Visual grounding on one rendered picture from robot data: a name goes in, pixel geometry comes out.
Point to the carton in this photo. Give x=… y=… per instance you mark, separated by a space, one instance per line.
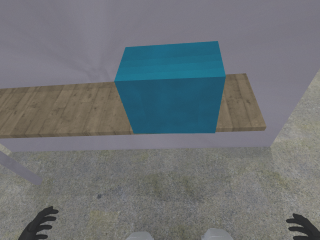
x=172 y=88

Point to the left robot hand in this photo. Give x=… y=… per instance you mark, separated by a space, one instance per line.
x=29 y=233

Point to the right robot thigh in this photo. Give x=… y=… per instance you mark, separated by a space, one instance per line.
x=216 y=234

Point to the right robot hand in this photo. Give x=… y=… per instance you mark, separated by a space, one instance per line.
x=308 y=228

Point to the table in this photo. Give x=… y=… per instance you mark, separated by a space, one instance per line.
x=96 y=109

